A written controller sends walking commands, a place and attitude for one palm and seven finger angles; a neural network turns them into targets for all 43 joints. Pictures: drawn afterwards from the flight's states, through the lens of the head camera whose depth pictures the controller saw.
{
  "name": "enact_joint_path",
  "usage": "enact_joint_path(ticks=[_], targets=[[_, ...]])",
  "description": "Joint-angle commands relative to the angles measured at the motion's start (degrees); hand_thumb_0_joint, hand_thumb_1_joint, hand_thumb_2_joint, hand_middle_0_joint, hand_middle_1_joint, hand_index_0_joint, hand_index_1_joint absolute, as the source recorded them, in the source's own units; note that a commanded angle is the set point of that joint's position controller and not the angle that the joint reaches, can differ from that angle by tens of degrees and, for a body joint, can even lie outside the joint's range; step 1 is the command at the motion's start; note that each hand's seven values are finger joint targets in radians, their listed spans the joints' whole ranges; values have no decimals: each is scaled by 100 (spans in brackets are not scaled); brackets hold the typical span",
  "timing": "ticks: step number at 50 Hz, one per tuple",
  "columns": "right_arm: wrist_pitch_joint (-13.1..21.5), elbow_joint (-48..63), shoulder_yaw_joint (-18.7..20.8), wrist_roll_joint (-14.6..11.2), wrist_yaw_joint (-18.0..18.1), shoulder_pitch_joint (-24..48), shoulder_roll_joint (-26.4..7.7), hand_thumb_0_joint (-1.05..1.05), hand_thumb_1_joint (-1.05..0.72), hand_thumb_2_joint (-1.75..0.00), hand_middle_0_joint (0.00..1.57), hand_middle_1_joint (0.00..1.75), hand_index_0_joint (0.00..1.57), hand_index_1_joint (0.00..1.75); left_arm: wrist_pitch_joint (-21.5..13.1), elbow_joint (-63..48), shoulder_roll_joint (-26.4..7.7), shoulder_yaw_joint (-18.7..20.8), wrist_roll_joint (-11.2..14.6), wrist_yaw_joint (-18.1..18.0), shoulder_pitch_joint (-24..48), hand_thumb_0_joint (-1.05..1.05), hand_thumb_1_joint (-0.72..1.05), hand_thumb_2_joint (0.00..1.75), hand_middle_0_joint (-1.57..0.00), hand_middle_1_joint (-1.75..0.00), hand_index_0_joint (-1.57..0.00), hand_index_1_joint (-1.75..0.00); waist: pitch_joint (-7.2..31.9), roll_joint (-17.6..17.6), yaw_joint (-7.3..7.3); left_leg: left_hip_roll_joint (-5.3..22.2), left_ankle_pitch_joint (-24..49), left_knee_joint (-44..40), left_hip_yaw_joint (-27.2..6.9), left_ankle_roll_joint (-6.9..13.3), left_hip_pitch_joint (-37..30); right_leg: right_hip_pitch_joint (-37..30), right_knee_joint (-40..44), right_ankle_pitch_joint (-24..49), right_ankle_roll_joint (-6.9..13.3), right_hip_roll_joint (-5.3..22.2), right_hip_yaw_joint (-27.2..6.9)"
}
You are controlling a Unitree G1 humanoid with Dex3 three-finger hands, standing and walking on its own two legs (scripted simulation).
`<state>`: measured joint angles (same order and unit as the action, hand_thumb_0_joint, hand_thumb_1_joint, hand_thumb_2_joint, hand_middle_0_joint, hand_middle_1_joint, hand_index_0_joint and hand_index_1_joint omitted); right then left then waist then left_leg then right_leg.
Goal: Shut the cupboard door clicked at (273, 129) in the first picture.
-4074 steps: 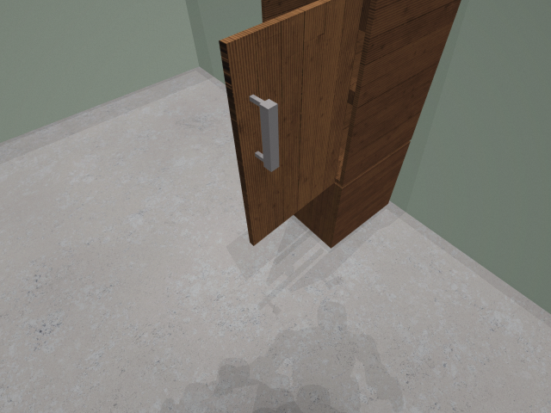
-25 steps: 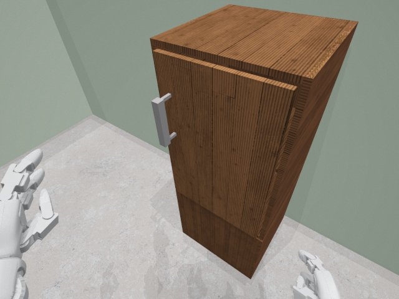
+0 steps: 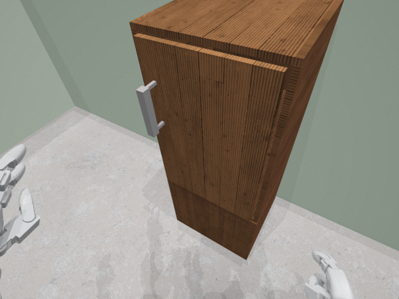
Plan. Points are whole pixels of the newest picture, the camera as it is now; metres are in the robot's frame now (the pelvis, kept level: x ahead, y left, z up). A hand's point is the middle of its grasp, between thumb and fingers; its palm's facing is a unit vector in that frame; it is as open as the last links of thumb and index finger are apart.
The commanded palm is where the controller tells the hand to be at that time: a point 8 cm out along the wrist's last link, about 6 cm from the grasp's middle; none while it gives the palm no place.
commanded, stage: step back with the hand held close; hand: left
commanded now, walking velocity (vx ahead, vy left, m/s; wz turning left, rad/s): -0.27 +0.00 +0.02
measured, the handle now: (153, 109) +0.59 +0.18 +0.06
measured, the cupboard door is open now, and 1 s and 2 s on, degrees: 0 0 0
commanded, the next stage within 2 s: stop stepping back and stand still in 0.92 s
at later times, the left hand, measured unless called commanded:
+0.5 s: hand out of the picture +0.10 +0.29 +0.16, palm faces +0.48 -0.75 -0.46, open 7.4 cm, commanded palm +0.04 +0.33 +0.18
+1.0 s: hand out of the picture -0.02 +0.34 +0.19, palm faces +0.51 -0.76 -0.40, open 7.4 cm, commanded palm -0.08 +0.36 +0.18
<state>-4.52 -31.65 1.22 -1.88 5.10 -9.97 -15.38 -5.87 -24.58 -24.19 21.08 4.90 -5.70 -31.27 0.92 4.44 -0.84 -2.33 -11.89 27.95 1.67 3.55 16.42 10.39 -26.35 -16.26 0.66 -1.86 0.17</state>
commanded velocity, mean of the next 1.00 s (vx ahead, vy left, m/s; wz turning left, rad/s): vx -0.35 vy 0.00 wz -0.05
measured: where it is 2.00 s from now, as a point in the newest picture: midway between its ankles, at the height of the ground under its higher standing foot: outside the picture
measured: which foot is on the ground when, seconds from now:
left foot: down 0.00-1.00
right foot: down 0.00-0.74, up 0.76-1.00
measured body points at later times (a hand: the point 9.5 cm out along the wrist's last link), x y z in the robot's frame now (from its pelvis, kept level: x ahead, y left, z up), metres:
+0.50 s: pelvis -0.09 +0.02 -0.01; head -0.09 +0.03 +0.44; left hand +0.07 +0.33 +0.19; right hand +0.08 -0.22 -0.09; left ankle +0.03 +0.08 -0.73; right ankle -0.03 -0.11 -0.74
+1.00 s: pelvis -0.19 +0.05 -0.02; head -0.19 +0.10 +0.43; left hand -0.05 +0.38 +0.21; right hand +0.01 -0.16 -0.08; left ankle +0.02 +0.10 -0.73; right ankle -0.33 -0.09 -0.70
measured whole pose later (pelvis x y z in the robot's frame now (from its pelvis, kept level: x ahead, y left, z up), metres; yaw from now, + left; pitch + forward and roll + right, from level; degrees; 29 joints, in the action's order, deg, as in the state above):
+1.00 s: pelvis -0.19 +0.05 -0.02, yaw +5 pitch +4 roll -7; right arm 5.3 -36.0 0.8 0.3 2.3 -10.4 -9.6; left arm -14.7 -34.4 -29.2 28.9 6.2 -7.8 -28.5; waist 3.4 1.4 -0.7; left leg 3.5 1.6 22.7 9.1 1.8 35.5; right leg 8.9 -40.6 -34.6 2.2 -5.3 5.6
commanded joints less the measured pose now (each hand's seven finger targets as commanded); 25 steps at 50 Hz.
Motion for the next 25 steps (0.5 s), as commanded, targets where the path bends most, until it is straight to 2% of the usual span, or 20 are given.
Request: enact_joint_path(ticks=[1, 2, 5, 6, 7, 10, 11, 12, 13, 15, 16, 17, 20, 21, 22, 25], targets=[[221, 991, 203, -1, 67, 550, -572, 0, -90, -90, 20, 30, 20, 30, -395, -1086, -1290, 1120, 31, -231, 13, 0, 90, 90, -20, -30, -20, -30, 890, -238, -22, 755, 1897, -249, -591, -18, -583, 103, 124, 2086, -136, 533, -351], [222, 999, 177, -23, 58, 515, -540, 0, -90, -90, 20, 30, 20, 30, -398, -1052, -1157, 973, 26, -228, -30, 0, 90, 90, -20, -30, -20, -30, 804, -266, 10, 772, 1670, -318, -651, -15, -419, 98, 108, 1841, -123, 526, -345], [298, 1015, 181, -17, 59, 490, -588, 0, -90, -90, 20, 30, 20, 30, -472, -1128, -1146, 952, -1, -257, -23, 0, 90, 90, -20, -30, -20, -30, 687, -111, 16, 868, 654, -619, -816, 47, 59, 41, 64, 1087, -113, 423, -365], [325, 1005, 198, 8, 76, 510, -643, 0, -90, -90, 20, 30, 20, 30, -503, -1178, -1244, 1058, -17, -273, 8, 0, 90, 90, -20, -30, -20, -30, 639, 0, 3, 889, 227, -751, -856, 71, 258, -18, 63, 900, -117, 381, -371], [356, 1006, 166, -4, 73, 474, -608, 0, -90, -90, 20, 30, 20, 30, -534, -1206, -1107, 923, -42, -273, 18, 0, 90, 90, -20, -30, -20, -30, 573, -6, 33, 936, -198, -886, -966, 103, 546, -141, -34, 720, -110, 363, -338], [461, 1016, 174, 22, 86, 452, -657, 0, -90, -90, 20, 30, 20, 30, -633, -1184, -1121, 1015, -142, -313, 170, 0, 90, 90, -20, -30, -20, -30, 291, 102, 31, 1070, -1869, -1287, -1231, 256, 1673, -610, -298, 189, -119, 251, -402], [491, 995, 194, 51, 100, 467, -715, 0, -90, -90, 20, 30, 20, 30, -655, -1193, -1216, 1117, -176, -326, 237, 0, 90, 90, -20, -30, -20, -30, 235, 193, 20, 1084, -2168, -1339, -1275, 281, 1892, -687, -320, 36, -112, 223, -429], [511, 979, 168, 45, 91, 405, -651, 0, -90, -90, 20, 30, 20, 30, -677, -1176, -1038, 965, -204, -322, 300, 0, 90, 90, -20, -30, -20, -30, 173, 128, 54, 1095, -2380, -1350, -1318, 288, 2094, -728, -381, -123, -91, 238, -416], [552, 980, 191, 49, 83, 384, -673, 0, -90, -90, 20, 30, 20, 30, -724, -1239, -1063, 994, -247, -328, 366, 0, 90, 90, -20, -30, -20, -30, 190, 128, 49, 1122, -2593, -1373, -1363, 300, 2216, -782, -449, -232, -84, 203, -427], [606, 956, 205, 69, 75, 328, -666, 0, -90, -90, 20, 30, 20, 30, -762, -1294, -1037, 977, -282, -343, 486, 0, 90, 90, -20, -30, -20, -30, 186, 88, 53, 1078, -2803, -1304, -1345, 279, 2366, -749, -492, -496, -23, 211, -446], [645, 944, 227, 90, 77, 347, -715, 0, -90, -90, 20, 30, 20, 30, -798, -1427, -1185, 1100, -305, -349, 553, 0, 90, 90, -20, -30, -20, -30, 223, 136, 47, 1063, -2841, -1275, -1352, 269, 2313, -679, -455, -576, -5, 202, -482], [678, 924, 197, 93, 64, 282, -650, 0, -90, -90, 20, 30, 20, 30, -829, -1541, -1027, 967, -304, -347, 564, 0, 90, 90, -20, -30, -20, -30, 284, 180, 71, 1057, -2785, -1270, -1387, 253, 2245, -657, -526, -500, 23, 233, -462], [783, 888, 189, 109, 42, 257, -622, 0, -90, -90, 20, 30, 20, 30, -891, -1769, -1079, 1013, -293, -388, 515, 0, 90, 90, -20, -30, -20, -30, 425, 237, 67, 1021, -2557, -1141, -1392, 209, 1961, -438, -594, -290, 67, 234, -505], [815, 858, 214, 132, 51, 269, -648, 0, -90, -90, 20, 30, 20, 30, -911, -1766, -1242, 1204, -299, -400, 422, 0, 90, 90, -20, -30, -20, -30, 505, 226, 48, 1035, -2560, -1123, -1365, 203, 1931, -452, -589, -299, 53, 221, -525], [823, 838, 183, 122, 39, 229, -582, 0, -90, -90, 20, 30, 20, 30, -922, -1726, -1072, 1071, -291, -397, 369, 0, 90, 90, -20, -30, -20, -30, 493, 156, 65, 1028, -2570, -1067, -1344, 193, 1960, -418, -607, -331, 74, 257, -552], [807, 781, 231, 138, 3, 193, -594, 0, -90, -90, 20, 30, 20, 30, -945, -1525, -1047, 1126, -299, -408, 344, 0, 90, 90, -20, -30, -20, -30, 259, -112, 88, 954, -2702, -683, -1172, 138, 2047, 75, -345, -894, 200, 397, -920]])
